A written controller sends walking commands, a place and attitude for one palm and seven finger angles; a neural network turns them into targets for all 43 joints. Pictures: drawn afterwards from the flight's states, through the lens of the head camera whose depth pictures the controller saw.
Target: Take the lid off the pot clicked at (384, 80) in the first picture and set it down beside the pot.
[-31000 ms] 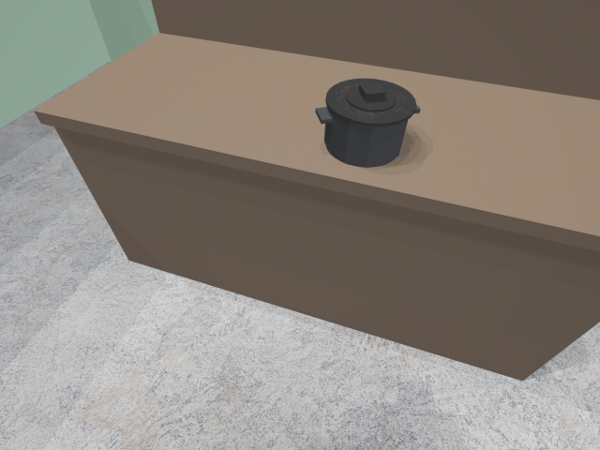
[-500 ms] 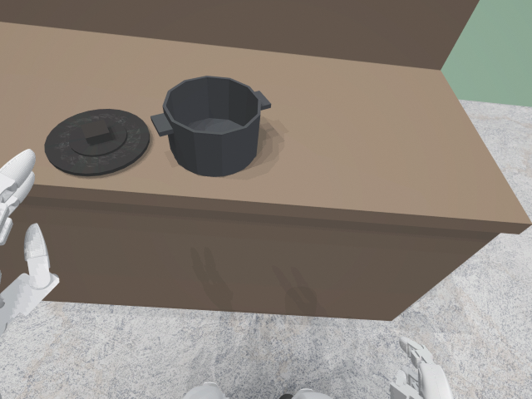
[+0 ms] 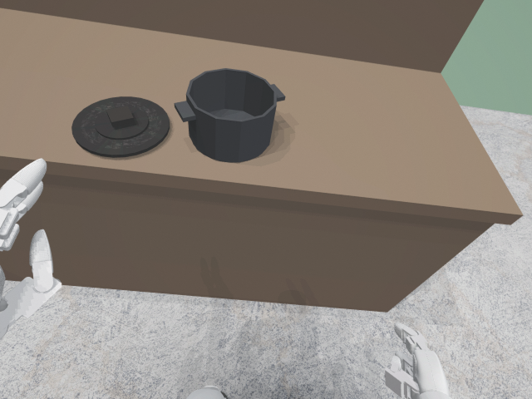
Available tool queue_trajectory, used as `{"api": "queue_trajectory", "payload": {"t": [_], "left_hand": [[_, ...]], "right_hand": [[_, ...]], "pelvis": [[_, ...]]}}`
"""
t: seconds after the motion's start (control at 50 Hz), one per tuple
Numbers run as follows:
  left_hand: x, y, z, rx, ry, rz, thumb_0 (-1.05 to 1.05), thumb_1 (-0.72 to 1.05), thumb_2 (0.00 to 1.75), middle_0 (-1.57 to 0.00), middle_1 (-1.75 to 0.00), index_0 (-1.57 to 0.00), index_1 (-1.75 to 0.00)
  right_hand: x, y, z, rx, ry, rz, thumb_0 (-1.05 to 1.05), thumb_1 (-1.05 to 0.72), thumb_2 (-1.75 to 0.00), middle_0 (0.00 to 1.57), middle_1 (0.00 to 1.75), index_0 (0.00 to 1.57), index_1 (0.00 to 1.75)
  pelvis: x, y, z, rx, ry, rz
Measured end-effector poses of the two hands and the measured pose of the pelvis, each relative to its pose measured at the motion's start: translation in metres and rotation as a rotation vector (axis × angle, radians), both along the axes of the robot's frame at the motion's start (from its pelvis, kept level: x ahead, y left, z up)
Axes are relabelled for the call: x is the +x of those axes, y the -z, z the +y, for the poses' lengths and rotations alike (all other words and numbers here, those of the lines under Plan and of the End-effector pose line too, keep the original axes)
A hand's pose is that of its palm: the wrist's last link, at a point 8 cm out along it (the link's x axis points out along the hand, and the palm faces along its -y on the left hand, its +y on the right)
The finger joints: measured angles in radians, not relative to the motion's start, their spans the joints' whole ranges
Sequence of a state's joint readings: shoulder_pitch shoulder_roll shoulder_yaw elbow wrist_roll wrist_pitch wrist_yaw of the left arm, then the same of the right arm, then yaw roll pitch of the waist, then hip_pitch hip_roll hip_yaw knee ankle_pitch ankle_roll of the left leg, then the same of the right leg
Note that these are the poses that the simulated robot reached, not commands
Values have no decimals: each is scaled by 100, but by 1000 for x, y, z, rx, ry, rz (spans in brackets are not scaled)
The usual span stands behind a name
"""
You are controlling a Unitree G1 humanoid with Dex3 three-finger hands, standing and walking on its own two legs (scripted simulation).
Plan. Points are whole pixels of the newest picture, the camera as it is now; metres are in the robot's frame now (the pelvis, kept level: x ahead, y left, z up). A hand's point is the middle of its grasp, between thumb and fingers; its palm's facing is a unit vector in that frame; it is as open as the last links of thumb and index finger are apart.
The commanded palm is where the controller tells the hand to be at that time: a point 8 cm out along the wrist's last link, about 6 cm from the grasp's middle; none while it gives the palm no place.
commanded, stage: step back with the hand held close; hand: left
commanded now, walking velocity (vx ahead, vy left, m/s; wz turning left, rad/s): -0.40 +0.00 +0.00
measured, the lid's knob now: (120, 116) +0.65 +0.34 -0.01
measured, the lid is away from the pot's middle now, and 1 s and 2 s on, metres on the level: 0.24 0.24 0.24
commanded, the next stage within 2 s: stop stepping back and stand still in 0.14 s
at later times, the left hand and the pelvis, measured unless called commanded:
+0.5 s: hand out of the picture +0.10 +0.26 +0.17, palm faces +0.20 -0.89 -0.42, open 7.4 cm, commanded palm +0.04 +0.30 +0.19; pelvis -0.10 +0.03 +0.01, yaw -4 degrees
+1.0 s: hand out of the picture -0.02 +0.32 +0.17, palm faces +0.21 -0.88 -0.43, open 7.4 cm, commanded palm -0.06 +0.38 +0.19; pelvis -0.21 +0.10 +0.00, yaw -3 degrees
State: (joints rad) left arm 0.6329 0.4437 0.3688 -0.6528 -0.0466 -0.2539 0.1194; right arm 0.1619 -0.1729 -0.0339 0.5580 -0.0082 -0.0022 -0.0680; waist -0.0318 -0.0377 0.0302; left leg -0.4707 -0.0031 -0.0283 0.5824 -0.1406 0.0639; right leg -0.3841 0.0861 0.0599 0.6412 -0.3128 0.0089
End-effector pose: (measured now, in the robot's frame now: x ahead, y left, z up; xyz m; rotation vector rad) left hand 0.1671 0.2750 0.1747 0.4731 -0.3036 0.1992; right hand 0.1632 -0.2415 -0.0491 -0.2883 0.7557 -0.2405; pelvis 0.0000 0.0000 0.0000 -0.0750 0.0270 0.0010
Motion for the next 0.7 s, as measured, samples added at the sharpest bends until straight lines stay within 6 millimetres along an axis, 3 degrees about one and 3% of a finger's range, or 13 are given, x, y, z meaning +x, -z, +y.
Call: {"api": "queue_trajectory", "payload": {"t": [0.1,0.22,0.32,0.4,0.48,0.58,0.7], "left_hand": [[-23,-11,12,-16,-29,-2,1,89,90,-21,-30,-21,-31],[-50,-14,-1,-10,37,-51,1,89,90,-20,-30,-21,-31],[-54,7,-2,-39,99,4,1,89,90,-20,-30,-21,-31],[-72,5,10,-55,99,-3,1,89,90,-21,-30,-22,-31],[-94,-7,26,-16,60,20,1,89,90,-21,-30,-22,-31],[-126,-10,35,5,24,60,1,89,90,-21,-30,-21,-31],[-155,5,52,-59,10,13,1,89,90,-21,-30,-21,-31]], "right_hand": [[-21,-10,17,9,-45,-18,1,-91,-90,20,30,20,30],[-52,0,24,19,-78,-19,1,-90,-90,21,30,20,30],[-96,13,16,40,11,4,1,-90,-90,21,30,21,30],[-133,5,15,2,109,4,1,-90,-90,21,30,20,30],[-162,-5,25,-10,112,10,1,-91,-90,20,30,20,30],[-183,-3,37,1,55,20,1,-91,-90,20,30,20,30],[-198,12,46,-13,57,29,1,-90,-90,21,30,20,30]], "pelvis": [[-17,-10,5,-27,26,22],[-52,-3,6,-8,76,30],[-75,4,16,-20,76,-9],[-85,5,26,-8,66,-15],[-100,-7,32,-8,69,-14],[-124,-10,40,6,61,-26],[-143,5,60,-23,80,-77]]}}
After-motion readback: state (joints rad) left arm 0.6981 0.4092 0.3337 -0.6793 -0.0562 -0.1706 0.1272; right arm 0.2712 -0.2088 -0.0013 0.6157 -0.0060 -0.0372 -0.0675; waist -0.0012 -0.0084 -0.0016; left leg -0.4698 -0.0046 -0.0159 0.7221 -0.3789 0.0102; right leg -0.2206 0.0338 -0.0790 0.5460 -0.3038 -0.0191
